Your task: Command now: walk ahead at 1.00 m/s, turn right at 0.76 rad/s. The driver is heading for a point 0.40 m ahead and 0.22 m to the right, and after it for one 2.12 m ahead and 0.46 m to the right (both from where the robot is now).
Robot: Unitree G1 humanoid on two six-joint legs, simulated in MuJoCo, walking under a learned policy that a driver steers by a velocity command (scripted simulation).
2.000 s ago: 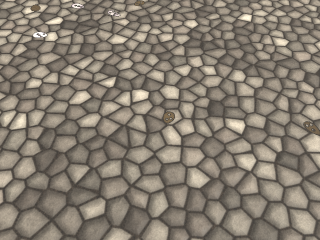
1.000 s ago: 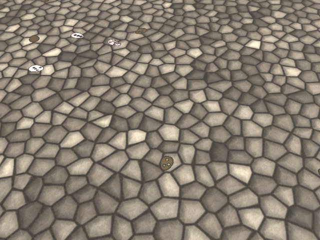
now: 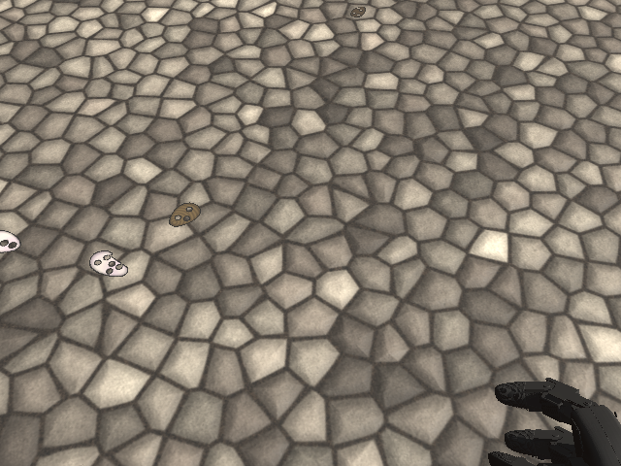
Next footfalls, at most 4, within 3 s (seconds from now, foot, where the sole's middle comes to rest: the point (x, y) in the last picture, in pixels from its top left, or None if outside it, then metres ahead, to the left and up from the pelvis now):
0.10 left None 0.31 0.16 -0.78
0.52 right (420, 392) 0.66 -0.13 -0.78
0.94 left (418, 294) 0.92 -0.12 -0.78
1.34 right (486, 347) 0.80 -0.29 -0.78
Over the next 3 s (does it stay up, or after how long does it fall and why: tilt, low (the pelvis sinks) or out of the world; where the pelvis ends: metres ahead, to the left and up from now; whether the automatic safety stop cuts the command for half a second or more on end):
stays up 1.11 -0.08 -0.02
